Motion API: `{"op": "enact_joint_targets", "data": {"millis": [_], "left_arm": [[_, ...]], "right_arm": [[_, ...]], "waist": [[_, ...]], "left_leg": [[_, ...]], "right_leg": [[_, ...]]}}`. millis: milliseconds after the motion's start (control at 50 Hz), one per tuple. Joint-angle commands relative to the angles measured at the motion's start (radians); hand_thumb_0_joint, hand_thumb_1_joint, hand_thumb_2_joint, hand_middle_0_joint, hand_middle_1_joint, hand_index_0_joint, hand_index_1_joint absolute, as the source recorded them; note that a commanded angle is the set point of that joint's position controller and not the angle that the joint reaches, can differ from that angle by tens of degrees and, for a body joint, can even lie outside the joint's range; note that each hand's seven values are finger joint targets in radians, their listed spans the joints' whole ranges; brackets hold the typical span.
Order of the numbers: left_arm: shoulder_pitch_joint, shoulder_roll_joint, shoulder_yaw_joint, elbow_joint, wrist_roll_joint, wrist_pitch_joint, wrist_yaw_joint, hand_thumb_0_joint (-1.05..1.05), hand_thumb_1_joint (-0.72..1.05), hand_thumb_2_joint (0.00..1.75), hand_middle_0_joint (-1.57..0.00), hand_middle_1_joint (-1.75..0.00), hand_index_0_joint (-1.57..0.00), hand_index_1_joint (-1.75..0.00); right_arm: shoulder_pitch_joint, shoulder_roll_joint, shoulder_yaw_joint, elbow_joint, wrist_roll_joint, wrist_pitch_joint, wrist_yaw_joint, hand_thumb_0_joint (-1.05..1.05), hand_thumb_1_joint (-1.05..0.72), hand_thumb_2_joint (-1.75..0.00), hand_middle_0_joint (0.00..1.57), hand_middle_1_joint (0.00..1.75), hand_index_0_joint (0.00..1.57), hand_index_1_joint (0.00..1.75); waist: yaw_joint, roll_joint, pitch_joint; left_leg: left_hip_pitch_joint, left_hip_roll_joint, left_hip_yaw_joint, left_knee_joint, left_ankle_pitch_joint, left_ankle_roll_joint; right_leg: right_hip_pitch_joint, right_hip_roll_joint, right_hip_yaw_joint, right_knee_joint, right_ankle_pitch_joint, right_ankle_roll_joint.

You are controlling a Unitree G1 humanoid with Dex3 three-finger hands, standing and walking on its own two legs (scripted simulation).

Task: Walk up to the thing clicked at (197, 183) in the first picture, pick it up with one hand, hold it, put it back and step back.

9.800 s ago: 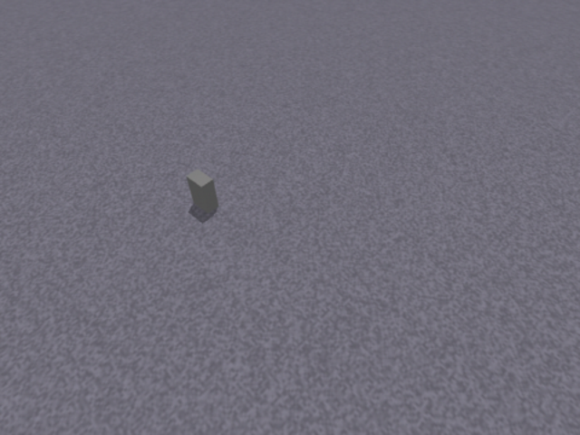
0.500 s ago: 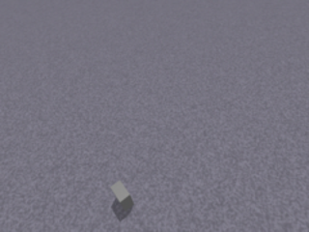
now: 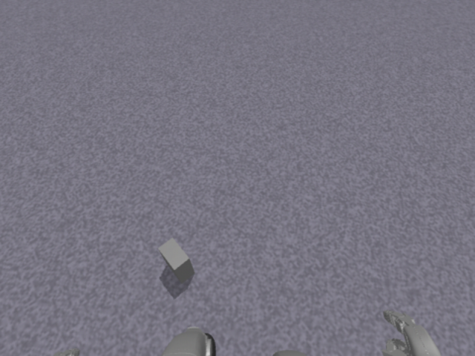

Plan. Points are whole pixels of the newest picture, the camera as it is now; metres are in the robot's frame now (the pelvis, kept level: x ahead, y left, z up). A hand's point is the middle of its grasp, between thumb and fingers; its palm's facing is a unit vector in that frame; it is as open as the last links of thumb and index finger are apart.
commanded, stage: walk up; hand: left
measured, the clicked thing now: (177, 261) +0.50 +0.24 -0.66
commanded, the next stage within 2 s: none
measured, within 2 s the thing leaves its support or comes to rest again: neither
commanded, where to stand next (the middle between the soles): +0.16 +0.01 m, yaw +0 degrees
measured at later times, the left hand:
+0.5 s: hand out of the picture +0.04 +0.28 -0.15, palm faces +0.01 -0.94 -0.35, open 7.4 cm
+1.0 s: hand out of the picture +0.00 +0.29 -0.09, palm faces +0.11 -0.80 -0.59, open 7.3 cm
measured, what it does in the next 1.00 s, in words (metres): steps on the spot: right foot, then left foot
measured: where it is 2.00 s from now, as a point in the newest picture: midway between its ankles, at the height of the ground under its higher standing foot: outside the picture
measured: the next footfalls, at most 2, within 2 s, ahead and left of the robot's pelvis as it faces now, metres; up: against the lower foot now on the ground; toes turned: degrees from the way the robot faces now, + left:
right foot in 0.02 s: +0.01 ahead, -0.10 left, +0.00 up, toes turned +0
left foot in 0.38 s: +0.14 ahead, +0.13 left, +0.00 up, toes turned +4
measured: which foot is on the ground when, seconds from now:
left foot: down 0.00-0.04, up 0.06-0.36, down 0.38-0.72, up 0.74-1.00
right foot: up 0.00-0.00, down 0.02-0.38, up 0.40-0.70, down 0.72-1.00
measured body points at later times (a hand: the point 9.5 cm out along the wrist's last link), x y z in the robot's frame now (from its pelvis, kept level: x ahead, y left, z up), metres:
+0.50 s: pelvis +0.04 +0.00 +0.01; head +0.06 +0.03 +0.46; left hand +0.04 +0.33 -0.12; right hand +0.11 -0.33 -0.08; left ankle +0.10 +0.13 -0.71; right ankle +0.01 -0.12 -0.66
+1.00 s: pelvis -0.01 -0.03 +0.00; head +0.03 -0.08 +0.45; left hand +0.00 +0.33 -0.05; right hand +0.10 -0.34 -0.15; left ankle -0.06 +0.14 -0.65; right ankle +0.08 -0.16 -0.71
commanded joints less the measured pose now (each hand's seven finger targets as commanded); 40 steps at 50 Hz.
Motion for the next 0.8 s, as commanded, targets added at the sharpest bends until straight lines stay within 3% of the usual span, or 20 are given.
{"op": "enact_joint_targets", "data": {"millis": [0,20,40,80,100,240,320,340,360,380,400,480,540,560,660,680,700,720,740,780], "left_arm": [[0.295,0.219,0.103,0.039,0.051,-0.034,-0.006,0.0,0.9,0.9,-0.2,-0.3,-0.2,-0.3],[0.237,0.315,0.127,-0.001,0.064,-0.034,-0.001,0.0,0.9,0.9,-0.2,-0.3,-0.2,-0.3],[0.115,0.365,0.128,-0.051,0.064,-0.035,-0.004,0.0,0.9,0.9,-0.2,-0.3,-0.2,-0.3],[0.021,0.257,0.102,-0.052,0.038,-0.064,-0.004,0.0,0.9,0.9,-0.2,-0.3,-0.2,-0.3],[0.059,0.267,0.111,-0.048,0.04,-0.071,-0.009,0.0,0.9,0.9,-0.2,-0.3,-0.2,-0.3],[0.192,0.259,0.111,-0.083,0.039,-0.048,-0.059,0.0,0.9,0.9,-0.2,-0.3,-0.2,-0.3],[0.151,0.214,0.078,-0.127,0.025,-0.013,-0.07,0.0,0.9,0.9,-0.2,-0.3,-0.2,-0.3],[0.206,0.17,0.064,-0.12,0.016,-0.006,-0.069,0.0,0.9,0.9,-0.2,-0.3,-0.2,-0.3],[0.226,0.126,0.055,-0.136,0.016,-0.006,-0.066,0.0,0.9,0.9,-0.2,-0.3,-0.2,-0.3],[0.259,0.215,0.072,-0.128,0.016,0.004,-0.058,0.0,0.9,0.9,-0.2,-0.3,-0.2,-0.3],[0.22,0.286,0.085,-0.104,0.016,0.011,-0.052,0.0,0.9,0.9,-0.2,-0.3,-0.2,-0.3],[0.259,0.246,0.085,-0.036,-0.006,0.019,-0.043,0.0,0.9,0.9,-0.2,-0.3,-0.2,-0.3],[0.233,0.201,0.068,-0.02,-0.047,0.012,-0.01,0.0,0.9,0.9,-0.2,-0.3,-0.2,-0.3],[0.244,0.214,0.073,-0.02,-0.051,0.009,0.004,0.0,0.9,0.9,-0.2,-0.3,-0.2,-0.3],[0.349,0.245,0.099,0.026,-0.031,-0.018,0.035,0.0,0.9,0.9,-0.2,-0.3,-0.2,-0.3],[0.317,0.313,0.119,0.007,-0.002,-0.034,0.045,0.0,0.9,0.9,-0.2,-0.3,-0.2,-0.3],[0.199,0.409,0.125,-0.06,0.023,-0.047,0.052,0.0,0.9,0.9,-0.2,-0.3,-0.2,-0.3],[0.13,0.448,0.132,-0.096,0.017,-0.047,0.061,0.0,0.9,0.9,-0.2,-0.3,-0.2,-0.3],[0.104,0.427,0.133,-0.103,0.014,-0.053,0.069,0.0,0.9,0.9,-0.2,-0.3,-0.2,-0.3],[0.04,0.372,0.128,-0.084,0.019,-0.057,0.086,0.0,0.9,0.9,-0.2,-0.3,-0.2,-0.3]], "right_arm": [[0.077,-0.229,-0.073,-0.03,-0.009,-0.007,-0.017,0.0,-0.9,-0.9,0.2,0.3,0.2,0.3],[0.001,-0.14,-0.042,-0.06,-0.002,-0.021,-0.015,0.0,-0.9,-0.9,0.2,0.3,0.2,0.3],[-0.078,-0.256,-0.074,-0.05,-0.001,-0.031,-0.031,0.0,-0.9,-0.9,0.2,0.3,0.2,0.3],[0.08,-0.232,-0.069,0.033,0.03,-0.057,-0.012,0.0,-0.9,-0.9,0.2,0.3,0.2,0.3],[0.121,-0.247,-0.072,0.04,0.029,-0.065,-0.006,0.0,-0.9,-0.9,0.2,0.3,0.2,0.3],[0.094,-0.229,-0.062,0.022,0.023,-0.107,0.007,0.0,-0.9,-0.9,0.2,0.3,0.2,0.3],[0.348,-0.238,-0.086,0.113,0.027,-0.137,-0.058,0.0,-0.9,-0.9,0.2,0.3,0.2,0.3],[0.4,-0.277,-0.1,0.111,0.015,-0.144,-0.07,0.0,-0.9,-0.9,0.2,0.3,0.2,0.3],[0.437,-0.349,-0.11,0.094,0.0,-0.15,-0.077,0.0,-0.9,-0.9,0.2,0.3,0.2,0.3],[0.403,-0.423,-0.123,0.053,0.019,-0.152,-0.078,0.0,-0.9,-0.9,0.2,0.3,0.2,0.3],[0.352,-0.414,-0.126,0.051,0.039,-0.147,-0.074,0.0,-0.9,-0.9,0.2,0.3,0.2,0.3],[0.179,-0.284,-0.061,0.007,0.029,-0.135,-0.077,0.0,-0.9,-0.9,0.2,0.3,0.2,0.3],[0.049,-0.262,-0.044,-0.031,0.012,-0.069,-0.061,0.0,-0.9,-0.9,0.2,0.3,0.2,0.3],[0.052,-0.261,-0.049,-0.05,0.008,-0.049,-0.054,0.0,-0.9,-0.9,0.2,0.3,0.2,0.3],[-0.04,-0.243,-0.068,-0.105,0.017,0.021,-0.033,0.0,-0.9,-0.9,0.2,0.3,0.2,0.3],[-0.006,-0.182,-0.051,-0.106,0.03,0.033,-0.032,0.0,-0.9,-0.9,0.2,0.3,0.2,0.3],[0.094,-0.141,-0.04,-0.099,0.028,0.043,-0.035,0.0,-0.9,-0.9,0.2,0.3,0.2,0.3],[0.087,-0.217,-0.071,-0.093,0.026,0.056,-0.044,0.0,-0.9,-0.9,0.2,0.3,0.2,0.3],[0.04,-0.27,-0.092,-0.092,0.019,0.059,-0.041,0.0,-0.9,-0.9,0.2,0.3,0.2,0.3],[0.12,-0.274,-0.106,-0.063,0.016,0.055,-0.027,0.0,-0.9,-0.9,0.2,0.3,0.2,0.3]], "waist": [[0.077,0.007,-0.21],[0.123,-0.297,-0.092],[0.127,-0.191,0.073],[0.015,-0.045,0.055],[0.014,-0.091,0.004],[0.091,-0.183,0.012],[-0.028,-0.066,-0.131],[-0.052,0.041,-0.186],[-0.043,0.188,-0.189],[-0.034,0.119,-0.225],[-0.03,0.049,-0.162],[0.036,0.126,-0.045],[0.046,0.324,-0.047],[0.036,0.336,-0.087],[0.099,0.099,-0.223],[0.107,-0.131,-0.16],[0.021,-0.234,-0.157],[0.032,-0.186,-0.194],[0.035,-0.114,-0.159],[-0.013,-0.091,-0.143]], "left_leg": [[-0.116,0.066,-0.166,-0.126,-0.481,-0.014],[-0.327,-0.092,-0.028,0.172,-0.413,-0.049],[-0.215,-0.035,-0.197,0.314,-0.337,-0.054],[-0.258,-0.052,-0.192,0.331,-0.199,-0.04],[-0.25,-0.063,-0.153,0.353,-0.167,-0.036],[-0.046,0.009,-0.02,0.032,-0.171,-0.045],[0.465,-0.037,0.048,-0.199,0.037,-0.027],[0.578,0.034,-0.061,-0.223,-0.023,0.008],[0.615,0.262,-0.452,-0.305,-0.163,0.089],[0.504,0.452,-0.75,-0.38,-0.278,0.223],[0.381,0.457,-0.717,-0.411,-0.346,0.267],[0.079,0.274,-0.257,-0.305,0.063,0.178],[-0.006,0.241,-0.117,-0.197,0.608,0.217],[0.021,0.232,-0.116,-0.164,0.624,0.224],[-0.022,0.105,-0.072,0.181,0.091,0.09],[-0.172,-0.002,-0.069,0.362,-0.175,0.036],[-0.212,-0.057,-0.172,0.526,-0.45,-0.012],[-0.145,-0.052,-0.281,0.679,-0.481,-0.013],[-0.165,-0.047,-0.336,0.791,-0.423,-0.02],[-0.184,-0.062,-0.339,0.863,-0.279,-0.045]], "right_leg": [[0.378,-0.017,0.046,-0.585,0.051,-0.067],[0.19,-0.35,0.6,-0.704,-0.413,-0.165],[-0.149,-0.48,0.736,-0.779,-0.532,-0.259],[0.111,-0.289,0.391,-0.656,-0.043,-0.171],[0.172,-0.254,0.327,-0.667,-0.045,-0.15],[0.156,-0.228,0.157,-0.634,0.11,-0.175],[-0.048,-0.159,0.019,-0.251,0.515,-0.124],[-0.143,-0.101,-0.024,-0.045,0.464,-0.084],[-0.311,0.001,0.003,0.16,0.099,-0.045],[-0.315,-0.023,0.102,0.284,0.041,-0.029],[-0.285,-0.07,0.143,0.347,0.057,-0.031],[-0.144,-0.095,0.119,0.241,0.165,0.001],[-0.065,-0.041,0.008,0.243,0.135,0.03],[-0.061,-0.042,-0.017,0.227,0.143,0.037],[0.11,-0.048,-0.055,-0.236,0.447,0.051],[0.104,-0.165,0.167,-0.375,0.534,0.037],[-0.029,-0.433,0.535,-0.443,0.625,-0.081],[-0.13,-0.544,0.669,-0.487,0.61,-0.232],[-0.17,-0.508,0.632,-0.486,0.522,-0.265],[-0.15,-0.388,0.41,-0.404,0.419,-0.189]]}}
